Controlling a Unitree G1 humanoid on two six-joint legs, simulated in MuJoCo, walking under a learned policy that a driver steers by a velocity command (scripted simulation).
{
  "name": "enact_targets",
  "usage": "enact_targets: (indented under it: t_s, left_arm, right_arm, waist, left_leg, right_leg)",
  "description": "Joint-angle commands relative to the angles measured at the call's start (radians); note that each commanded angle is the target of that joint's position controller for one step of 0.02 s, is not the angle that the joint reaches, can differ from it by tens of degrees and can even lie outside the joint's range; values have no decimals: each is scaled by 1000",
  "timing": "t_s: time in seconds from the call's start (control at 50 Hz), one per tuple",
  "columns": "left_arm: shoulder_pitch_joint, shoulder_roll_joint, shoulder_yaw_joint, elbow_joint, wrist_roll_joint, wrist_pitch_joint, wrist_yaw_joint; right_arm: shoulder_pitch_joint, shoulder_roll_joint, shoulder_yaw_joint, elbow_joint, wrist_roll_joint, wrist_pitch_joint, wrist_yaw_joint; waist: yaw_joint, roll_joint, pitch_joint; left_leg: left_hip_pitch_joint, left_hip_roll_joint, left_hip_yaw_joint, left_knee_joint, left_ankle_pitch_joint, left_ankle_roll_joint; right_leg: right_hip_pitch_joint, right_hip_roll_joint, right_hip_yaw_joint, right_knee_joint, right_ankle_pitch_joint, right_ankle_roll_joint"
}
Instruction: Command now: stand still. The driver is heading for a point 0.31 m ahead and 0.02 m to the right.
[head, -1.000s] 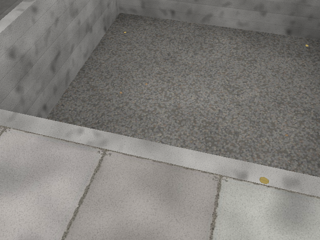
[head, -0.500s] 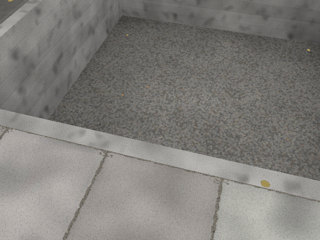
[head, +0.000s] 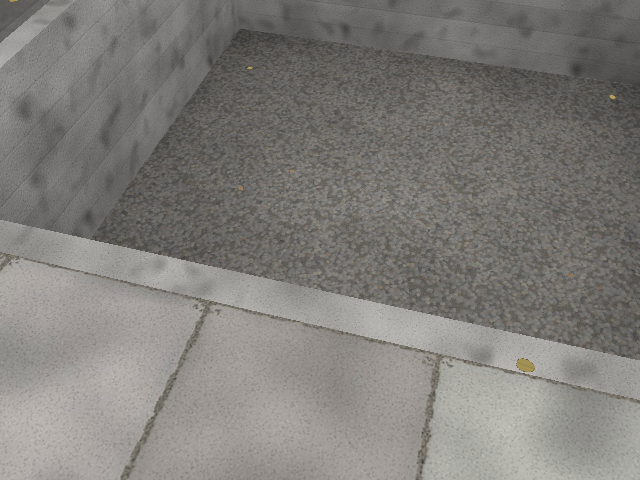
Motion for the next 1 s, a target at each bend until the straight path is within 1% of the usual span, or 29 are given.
enact_targets:
  t_s: [0.02, 0.14, 0.18, 0.22, 0.26, 0.28, 0.32, 0.34, 0.38, 0.4, 0.42, 0.44, 0.46, 0.5, 0.52, 0.54, 0.58, 0.62, 0.64, 0.7, 0.76, 0.78, 0.8, 0.82, 0.84, 0.86, 0.88, 0.94, 1.0]
  left_arm:
    - [38, 102, 15, -21, 0, -6, 3]
    - [61, 93, 13, -16, -1, -7, 4]
    - [88, 99, 17, -4, -7, -2, 8]
    - [104, 147, 32, -14, -18, -3, 13]
    - [155, 200, 53, -13, -26, -20, 10]
    - [155, 206, 59, -18, -26, -28, 9]
    - [97, 192, 58, -48, -26, -39, 3]
    - [42, 185, 57, -69, -38, -39, -1]
    - [-3, 161, 53, -96, -43, -38, -6]
    - [-17, 96, 34, -110, -31, -48, -14]
    - [-23, 52, 25, -153, -29, -69, -14]
    - [-44, 91, 35, -162, -47, -82, -15]
    - [-39, 105, 37, -162, -59, -94, -25]
    - [-25, 115, 47, -144, -38, -105, -34]
    - [-41, 129, 55, -145, -27, -105, -38]
    - [-38, 115, 56, -144, -21, -103, -44]
    - [-78, 61, 43, -159, -19, -92, -50]
    - [-180, 19, 24, -199, -19, -85, -50]
    - [-213, 18, 20, -210, -20, -81, -50]
    - [-204, 61, 27, -212, -24, -68, -50]
    - [-29, 135, 61, -149, -6, -75, -48]
    - [44, 181, 74, -130, 0, -80, -43]
    - [132, 246, 84, -112, 18, -77, -42]
    - [150, 171, 56, -104, 17, -69, -48]
    - [68, 133, 44, -115, -5, -67, -57]
    - [-52, 113, 38, -141, -12, -66, -55]
    - [-121, 85, 26, -154, -5, -67, -54]
    - [-159, 89, 30, -142, 23, -63, -44]
    - [-137, 98, 34, -136, 24, -57, -26]
  right_arm:
    - [31, -100, -14, -12, 0, -7, -3]
    - [42, -92, -8, 12, 1, -6, -4]
    - [64, -77, -5, 29, 6, -4, -6]
    - [42, -87, -8, 12, 10, -13, -6]
    - [12, -49, 0, -12, 14, -43, 7]
    - [-2, -51, 0, -19, 18, -59, 15]
    - [18, -44, -2, -21, 28, -79, 29]
    - [66, -39, -3, -5, 31, -86, 33]
    - [207, -62, -22, 63, 20, -88, 34]
    - [330, -115, -39, 87, 17, -88, 31]
    - [435, -244, -64, 93, 21, -95, 43]
    - [379, -187, -44, 84, 4, -112, 47]
    - [295, -132, -29, 52, 6, -124, 49]
    - [214, -114, -19, 18, 12, -128, 57]
    - [211, -81, -7, 15, 6, -120, 56]
    - [228, -68, -1, 18, -1, -110, 52]
    - [254, -81, 2, 22, -7, -91, 37]
    - [241, -106, 4, 12, -11, -77, 23]
    - [257, -125, 2, 15, -11, -74, 19]
    - [260, -150, -7, 25, 4, -71, 18]
    - [195, -141, -11, 17, 18, -67, 17]
    - [233, -128, -7, 22, 4, -66, 22]
    - [358, -45, 16, 28, -26, -70, 29]
    - [424, -4, 25, 54, -4, -68, 29]
    - [369, -68, 3, 50, 16, -58, 26]
    - [272, -77, -4, 21, 27, -45, 17]
    - [213, -77, -12, 12, 23, -31, 5]
    - [225, -40, -21, 11, 8, -4, -22]
    - [198, -32, -20, 8, 6, 2, -29]
  waist:
    - [0, -2, 0]
    - [-2, -2, 4]
    - [0, -25, -4]
    - [12, -79, 64]
    - [28, -185, 92]
    - [28, -184, 113]
    - [-13, -167, 126]
    - [-52, -154, 121]
    - [-102, -70, 79]
    - [-136, 117, 17]
    - [-152, 337, -10]
    - [-116, 218, 47]
    - [-77, 131, 102]
    - [-44, 78, 93]
    - [-41, 71, 89]
    - [-37, 89, 70]
    - [-39, 89, 47]
    - [-50, 85, 50]
    - [-60, 100, 39]
    - [-35, 144, 7]
    - [76, 105, -69]
    - [96, 49, -133]
    - [51, -128, -302]
    - [38, -226, -456]
    - [22, -144, -363]
    - [4, -108, -208]
    - [-11, -61, -129]
    - [-59, -98, -75]
    - [-54, -104, -112]
  left_leg:
    - [-10, 8, 4, -73, 131, 21]
    - [-14, 7, 8, -74, 127, 20]
    - [-31, -34, 52, -41, -108, 28]
    - [-146, -56, 81, 46, -319, 50]
    - [-234, -37, 116, 229, -215, 54]
    - [-243, 1, 94, 298, -181, 64]
    - [-212, 35, 83, 256, -232, 95]
    - [-94, 32, 99, 113, -195, 112]
    - [171, -13, 107, -52, -38, 99]
    - [298, 147, -139, -165, -140, 135]
    - [381, 358, -544, -320, -294, 274]
    - [309, 414, -656, -349, -400, 326]
    - [288, 380, -558, -346, -383, 297]
    - [293, 301, -342, -351, -160, 226]
    - [271, 260, -239, -343, 60, 196]
    - [258, 229, -152, -324, 288, 181]
    - [221, 192, -35, -287, 579, 174]
    - [117, 151, 43, -275, 660, 162]
    - [87, 142, 57, -267, 668, 160]
    - [95, 182, 39, -219, 721, 159]
    - [145, 164, 42, -16, 808, 116]
    - [80, 113, 68, 134, 662, 76]
    - [-168, 26, 90, 424, 160, 28]
    - [-189, -52, 28, 660, -440, -10]
    - [-194, -10, -34, 738, -438, -16]
    - [-249, 22, 4, 740, -392, -20]
    - [-245, 48, 16, 697, -344, -24]
    - [-103, 72, 31, 500, -246, -24]
    - [-45, 74, 48, 297, -180, -16]
  right_leg:
    - [-24, -27, 27, -101, 86, -15]
    - [-26, -25, 26, -102, 88, -16]
    - [-30, -14, 28, -122, -187, -35]
    - [-79, -79, 134, -184, -496, -96]
    - [-58, -253, 372, -304, -616, -192]
    - [-91, -314, 453, -342, -594, -230]
    - [-124, -316, 424, -336, -506, -219]
    - [-177, -271, 340, -305, -446, -183]
    - [-288, -134, 159, -126, -280, -118]
    - [-385, -44, 31, 174, -175, -67]
    - [-573, 49, -39, 432, -262, -39]
    - [-655, -6, 53, 627, -289, -55]
    - [-712, -55, 87, 695, -183, -75]
    - [-718, -102, 69, 657, -13, -82]
    - [-670, -113, 51, 610, 33, -72]
    - [-621, -106, 21, 575, 55, -56]
    - [-556, -76, -32, 473, 93, -22]
    - [-430, -43, -73, 277, 169, -5]
    - [-362, -19, -91, 204, 207, -1]
    - [-237, 3, -62, 120, 273, -25]
    - [-37, 37, -58, -12, 369, -92]
    - [127, -37, 1, -20, 664, -118]
    - [469, -278, 242, 78, 1025, -250]
    - [479, -422, 447, -9, 1058, -376]
    - [301, -372, 415, -76, 773, -346]
    - [142, -328, 329, -131, 562, -300]
    - [5, -286, 264, -181, 438, -263]
    - [-209, -202, 152, -245, 244, -222]
    - [-198, -196, 152, -258, 104, -232]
